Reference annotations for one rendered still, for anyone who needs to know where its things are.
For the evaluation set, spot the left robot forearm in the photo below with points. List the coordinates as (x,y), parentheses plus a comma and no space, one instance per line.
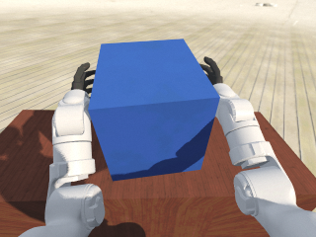
(71,140)

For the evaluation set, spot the robot left hand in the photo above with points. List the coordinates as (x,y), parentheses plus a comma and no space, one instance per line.
(79,79)

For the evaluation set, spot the carton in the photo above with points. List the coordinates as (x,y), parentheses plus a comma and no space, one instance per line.
(152,107)

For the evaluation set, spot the right robot forearm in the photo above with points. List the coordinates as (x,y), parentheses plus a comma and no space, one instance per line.
(246,142)

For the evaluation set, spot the pedestal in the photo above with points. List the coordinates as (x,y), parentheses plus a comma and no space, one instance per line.
(198,203)

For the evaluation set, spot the left robot upper arm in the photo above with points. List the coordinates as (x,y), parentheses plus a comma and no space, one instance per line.
(72,211)

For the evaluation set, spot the robot right hand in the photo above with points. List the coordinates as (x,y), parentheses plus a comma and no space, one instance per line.
(213,72)

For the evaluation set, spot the right robot upper arm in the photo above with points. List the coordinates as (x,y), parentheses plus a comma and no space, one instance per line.
(267,194)

